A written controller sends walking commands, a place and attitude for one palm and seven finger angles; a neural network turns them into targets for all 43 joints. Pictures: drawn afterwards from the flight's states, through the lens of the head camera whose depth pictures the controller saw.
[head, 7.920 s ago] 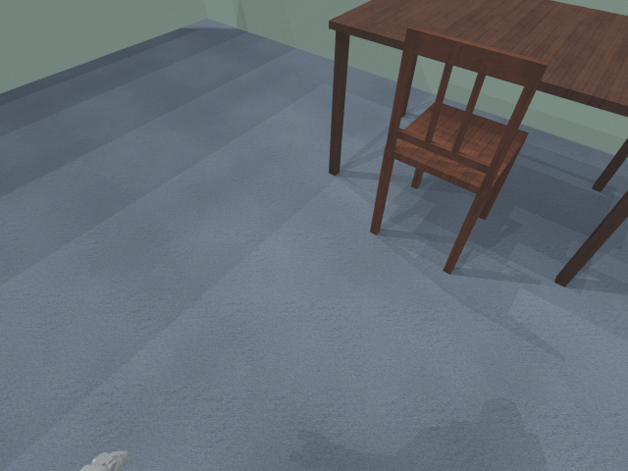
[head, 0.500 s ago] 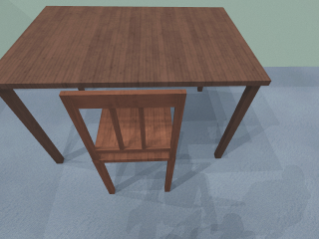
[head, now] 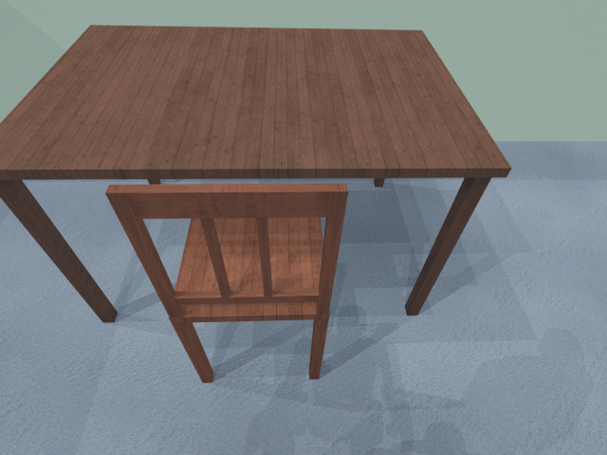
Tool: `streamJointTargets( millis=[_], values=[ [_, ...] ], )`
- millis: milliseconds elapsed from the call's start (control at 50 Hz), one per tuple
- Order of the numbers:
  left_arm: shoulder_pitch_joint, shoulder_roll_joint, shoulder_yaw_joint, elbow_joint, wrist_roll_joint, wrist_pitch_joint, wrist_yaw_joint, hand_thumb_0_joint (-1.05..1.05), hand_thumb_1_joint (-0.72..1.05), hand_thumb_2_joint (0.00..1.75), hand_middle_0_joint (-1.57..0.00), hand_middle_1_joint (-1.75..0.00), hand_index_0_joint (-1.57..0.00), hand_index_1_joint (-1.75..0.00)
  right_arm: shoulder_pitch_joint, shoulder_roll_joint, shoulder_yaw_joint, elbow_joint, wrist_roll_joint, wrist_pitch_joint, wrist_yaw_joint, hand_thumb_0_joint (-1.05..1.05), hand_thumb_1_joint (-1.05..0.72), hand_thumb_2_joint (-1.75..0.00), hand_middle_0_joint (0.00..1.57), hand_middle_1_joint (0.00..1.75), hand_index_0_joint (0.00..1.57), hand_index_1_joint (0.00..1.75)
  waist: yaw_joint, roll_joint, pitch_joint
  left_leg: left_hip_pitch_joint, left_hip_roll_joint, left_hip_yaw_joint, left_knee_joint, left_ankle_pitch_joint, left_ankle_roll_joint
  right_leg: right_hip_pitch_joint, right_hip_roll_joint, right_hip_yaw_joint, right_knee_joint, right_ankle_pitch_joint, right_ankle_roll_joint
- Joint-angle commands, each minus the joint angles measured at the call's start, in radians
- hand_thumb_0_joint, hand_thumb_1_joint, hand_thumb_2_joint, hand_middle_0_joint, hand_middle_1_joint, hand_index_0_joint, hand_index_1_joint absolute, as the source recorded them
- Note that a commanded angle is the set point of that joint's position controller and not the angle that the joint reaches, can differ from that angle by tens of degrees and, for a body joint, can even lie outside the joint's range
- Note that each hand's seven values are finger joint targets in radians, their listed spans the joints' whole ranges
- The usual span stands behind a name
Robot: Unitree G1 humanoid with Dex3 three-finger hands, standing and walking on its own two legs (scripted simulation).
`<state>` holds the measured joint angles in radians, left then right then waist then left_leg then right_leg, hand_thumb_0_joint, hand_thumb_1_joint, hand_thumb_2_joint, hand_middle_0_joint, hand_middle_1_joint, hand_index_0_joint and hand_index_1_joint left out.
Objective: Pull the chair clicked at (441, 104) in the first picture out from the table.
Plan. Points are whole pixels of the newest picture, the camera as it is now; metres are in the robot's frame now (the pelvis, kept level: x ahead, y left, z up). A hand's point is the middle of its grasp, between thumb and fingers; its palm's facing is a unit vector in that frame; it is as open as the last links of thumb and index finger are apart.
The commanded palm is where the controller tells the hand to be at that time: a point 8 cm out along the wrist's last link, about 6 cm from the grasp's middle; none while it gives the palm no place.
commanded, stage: shuffle to correct the standing spot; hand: left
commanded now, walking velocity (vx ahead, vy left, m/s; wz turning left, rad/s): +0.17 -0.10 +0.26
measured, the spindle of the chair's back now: (217, 259) +0.47 +0.20 -0.11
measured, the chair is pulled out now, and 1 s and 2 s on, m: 0.00 0.00 0.00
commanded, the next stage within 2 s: come to a stop and stand still in 0.12 s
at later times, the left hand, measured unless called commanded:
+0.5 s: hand out of the picture +0.09 +0.15 -0.17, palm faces +0.12 -0.96 -0.26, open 7.4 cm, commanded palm none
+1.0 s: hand out of the picture +0.01 +0.16 -0.17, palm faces +0.16 -0.96 -0.23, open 7.4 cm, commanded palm none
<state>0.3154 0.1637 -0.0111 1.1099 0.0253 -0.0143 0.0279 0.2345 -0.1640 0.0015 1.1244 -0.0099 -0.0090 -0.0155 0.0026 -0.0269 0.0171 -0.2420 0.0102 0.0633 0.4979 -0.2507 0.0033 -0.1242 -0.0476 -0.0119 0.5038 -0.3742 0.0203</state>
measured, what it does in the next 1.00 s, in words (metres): steps on the spot: right foot, then left foot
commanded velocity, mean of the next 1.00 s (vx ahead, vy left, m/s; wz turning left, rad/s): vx -0.01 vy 0.02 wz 0.04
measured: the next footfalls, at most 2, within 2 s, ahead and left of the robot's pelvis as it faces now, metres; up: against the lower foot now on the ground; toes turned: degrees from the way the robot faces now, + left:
right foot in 0.46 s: +0.13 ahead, -0.14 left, +0.00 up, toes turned +0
left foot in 0.80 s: +0.06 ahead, +0.08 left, +0.00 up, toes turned +8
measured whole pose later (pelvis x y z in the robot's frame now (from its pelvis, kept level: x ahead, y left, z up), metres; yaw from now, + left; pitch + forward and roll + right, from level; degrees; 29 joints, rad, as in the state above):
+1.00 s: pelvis +0.02 -0.02 +0.00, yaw +5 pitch -1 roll +2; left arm 0.29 0.17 0.03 1.03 0.03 0.03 0.04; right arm 0.22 -0.16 -0.01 1.03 -0.02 0.02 -0.03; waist 0.04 -0.03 0.02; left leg -0.22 -0.03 0.10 0.47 -0.23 0.04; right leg -0.29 -0.05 -0.02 0.74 -0.40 -0.01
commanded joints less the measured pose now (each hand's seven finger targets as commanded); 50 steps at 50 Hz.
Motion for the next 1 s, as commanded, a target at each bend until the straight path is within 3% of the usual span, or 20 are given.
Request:
streamJointTargets(
  millis=[0,80,160,200,220,240,260,280,340,400,420,440,460,480,660,740,760,800,880,980],
  values=[
    [0.104,0.110,0.030,-0.020,0.001,-0.002,-0.004,0.00,0.90,0.90,-0.20,-0.30,-0.20,-0.30,0.041,-0.115,-0.024,-0.048,-0.008,-0.007,0.001,0.00,-0.90,-0.90,0.20,0.30,0.20,0.30,0.007,0.031,0.126,-0.045,0.082,-0.120,-0.106,-0.191,0.059,-0.156,-0.039,0.010,-0.106,-0.129,-0.052],
    [0.138,0.121,0.042,-0.016,-0.002,-0.008,-0.005,0.00,0.90,0.90,-0.20,-0.30,-0.20,-0.30,0.039,-0.086,-0.022,-0.067,-0.009,-0.016,0.000,0.00,-0.90,-0.90,0.20,0.30,0.20,0.30,0.016,-0.044,0.122,-0.118,0.034,-0.051,0.038,-0.046,0.055,-0.090,-0.078,0.045,-0.127,-0.071,-0.080],
    [0.177,0.146,0.057,-0.010,0.001,-0.015,0.002,0.00,0.90,0.90,-0.20,-0.30,-0.20,-0.30,0.029,-0.063,-0.020,-0.083,-0.009,-0.031,-0.003,0.00,-0.90,-0.90,0.20,0.30,0.20,0.30,0.020,-0.151,0.076,-0.169,0.004,0.032,0.182,0.027,0.053,0.029,-0.146,0.054,-0.084,0.288,-0.113],
    [0.149,0.131,0.053,-0.013,-0.001,-0.016,0.003,0.00,0.90,0.90,-0.20,-0.30,-0.20,-0.30,0.095,-0.073,-0.020,-0.061,-0.009,-0.039,-0.007,0.00,-0.90,-0.90,0.20,0.30,0.20,0.30,-0.030,-0.057,0.032,-0.011,0.016,0.010,0.072,0.162,0.067,-0.019,-0.105,-0.028,0.067,0.506,-0.097],
    [0.119,0.106,0.045,-0.028,-0.006,-0.021,0.003,0.00,0.90,0.90,-0.20,-0.30,-0.20,-0.30,0.195,-0.117,-0.029,-0.016,-0.013,-0.045,-0.014,0.00,-0.90,-0.90,0.20,0.30,0.20,0.30,-0.068,0.103,-0.027,0.180,0.089,-0.115,0.035,0.468,0.107,-0.130,-0.035,-0.104,0.265,0.519,-0.057],
    [0.067,0.076,0.034,-0.058,-0.016,-0.030,0.007,0.00,0.90,0.90,-0.20,-0.30,-0.20,-0.30,0.311,-0.170,-0.040,0.019,-0.015,-0.048,-0.030,0.00,-0.90,-0.90,0.20,0.30,0.20,0.30,-0.102,0.288,-0.076,0.347,0.234,-0.323,-0.001,0.891,0.207,-0.316,0.041,-0.135,0.468,0.190,-0.023],
    [-0.002,0.073,0.032,-0.094,-0.020,-0.033,0.014,0.00,0.90,0.90,-0.20,-0.30,-0.20,-0.30,0.360,-0.178,-0.036,0.042,-0.012,-0.042,-0.041,0.00,-0.90,-0.90,0.20,0.30,0.20,0.30,-0.116,0.372,-0.042,0.419,0.322,-0.400,-0.038,1.233,0.277,-0.467,0.053,-0.066,0.609,-0.267,-0.030],
    [-0.051,0.096,0.043,-0.104,-0.023,-0.027,0.020,0.00,0.90,0.90,-0.20,-0.30,-0.20,-0.30,0.331,-0.163,-0.026,0.042,-0.015,-0.034,-0.044,0.00,-0.90,-0.90,0.20,0.30,0.20,0.30,-0.106,0.297,-0.011,0.377,0.332,-0.363,-0.015,1.243,0.279,-0.476,0.003,0.008,0.603,-0.288,-0.045],
    [-0.001,0.043,0.046,-0.089,-0.027,-0.004,0.011,0.00,0.90,0.90,-0.20,-0.30,-0.20,-0.30,0.096,-0.134,-0.019,-0.037,-0.015,-0.025,-0.045,0.00,-0.90,-0.90,0.20,0.30,0.20,0.30,-0.002,0.205,0.070,0.097,0.239,-0.193,-0.059,0.891,0.164,-0.263,-0.036,0.004,0.296,-0.155,-0.031],
    [0.169,0.064,0.053,-0.034,-0.011,-0.006,0.008,0.00,0.90,0.90,-0.20,-0.30,-0.20,-0.30,0.029,-0.142,-0.032,-0.075,0.005,-0.017,-0.034,0.00,-0.90,-0.90,0.20,0.30,0.20,0.30,0.065,0.067,-0.011,-0.006,0.125,-0.094,0.042,0.486,0.060,-0.018,-0.012,-0.054,-0.004,0.349,-0.003],
    [0.177,0.112,0.059,-0.040,-0.006,-0.014,0.013,0.00,0.90,0.90,-0.20,-0.30,-0.20,-0.30,0.058,-0.117,-0.038,-0.082,0.010,-0.016,-0.027,0.00,-0.90,-0.90,0.20,0.30,0.20,0.30,0.057,-0.040,-0.047,-0.038,0.062,-0.069,0.106,0.227,0.019,0.018,-0.091,0.044,-0.015,0.582,-0.032],
    [0.137,0.170,0.065,-0.057,-0.003,-0.020,0.015,0.00,0.90,0.90,-0.20,-0.30,-0.20,-0.30,0.108,-0.084,-0.042,-0.086,0.014,-0.004,-0.021,0.00,-0.90,-0.90,0.20,0.30,0.20,0.30,0.021,-0.196,-0.081,-0.073,-0.014,-0.025,0.187,-0.111,-0.012,0.017,-0.260,0.226,-0.044,0.789,-0.122],
    [0.096,0.202,0.068,-0.085,-0.006,-0.018,0.011,0.00,0.90,0.90,-0.20,-0.30,-0.20,-0.30,0.131,-0.064,-0.045,-0.084,0.014,0.011,-0.023,0.00,-0.90,-0.90,0.20,0.30,0.20,0.30,0.013,-0.207,-0.083,-0.055,-0.026,-0.032,0.290,-0.313,-0.013,-0.028,-0.346,0.240,-0.089,0.874,-0.203],
    [0.065,0.192,0.068,-0.100,-0.003,-0.016,0.014,0.00,0.90,0.90,-0.20,-0.30,-0.20,-0.30,0.093,-0.042,-0.044,-0.086,0.009,0.019,-0.025,0.00,-0.90,-0.90,0.20,0.30,0.20,0.30,0.024,-0.219,-0.041,-0.072,-0.013,-0.051,0.380,-0.361,-0.012,-0.073,-0.341,0.248,-0.092,0.898,-0.233],
    [0.000,0.196,0.081,-0.145,0.006,0.008,0.026,0.00,0.90,0.90,-0.20,-0.30,-0.20,-0.30,0.009,-0.038,-0.043,-0.124,0.009,0.032,-0.005,0.00,-0.90,-0.90,0.20,0.30,0.20,0.30,0.040,-0.134,-0.076,-0.101,-0.020,-0.004,0.257,-0.226,-0.035,-0.010,-0.268,0.174,-0.076,0.753,-0.236],
    [-0.073,0.185,0.079,-0.164,-0.004,0.022,0.023,0.00,0.90,0.90,-0.20,-0.30,-0.20,-0.30,0.112,-0.044,-0.035,-0.108,0.007,0.018,-0.002,0.00,-0.90,-0.90,0.20,0.30,0.20,0.30,-0.024,-0.089,-0.079,0.160,-0.011,0.017,-0.114,0.041,-0.021,-0.173,-0.178,0.113,-0.037,0.368,-0.131],
    [-0.070,0.153,0.069,-0.172,-0.007,0.027,0.020,0.00,0.90,0.90,-0.20,-0.30,-0.20,-0.30,0.114,-0.068,-0.039,-0.103,0.004,0.013,-0.005,0.00,-0.90,-0.90,0.20,0.30,0.20,0.30,-0.020,-0.013,-0.067,0.207,0.032,-0.010,-0.158,0.081,-0.007,-0.223,-0.112,0.074,0.003,0.218,-0.093],
    [-0.061,0.083,0.058,-0.181,-0.011,0.039,0.017,0.00,0.90,0.90,-0.20,-0.30,-0.20,-0.30,0.058,-0.145,-0.043,-0.144,-0.014,0.012,-0.006,0.00,-0.90,-0.90,0.20,0.30,0.20,0.30,0.000,0.255,0.022,0.026,0.263,-0.247,-0.256,0.228,0.123,-0.242,0.008,-0.038,0.199,-0.109,-0.022],
    [0.015,0.072,0.056,-0.123,0.001,0.054,0.014,0.00,0.90,0.90,-0.20,-0.30,-0.20,-0.30,-0.078,-0.105,-0.022,-0.173,-0.014,0.012,-0.011,0.00,-0.90,-0.90,0.20,0.30,0.20,0.30,0.050,0.209,0.098,-0.187,0.219,-0.186,-0.285,0.054,0.161,-0.147,-0.007,0.012,0.376,-0.056,-0.030],
    [0.086,0.034,0.038,-0.091,-0.001,0.026,0.013,0.00,0.90,0.90,-0.20,-0.30,-0.20,-0.30,0.002,-0.115,-0.030,-0.149,-0.009,0.011,-0.011,0.00,-0.90,-0.90,0.20,0.30,0.20,0.30,0.043,0.065,0.059,-0.052,0.181,-0.180,-0.191,0.015,0.132,-0.090,-0.008,-0.017,-0.002,0.055,-0.013]
  ],
)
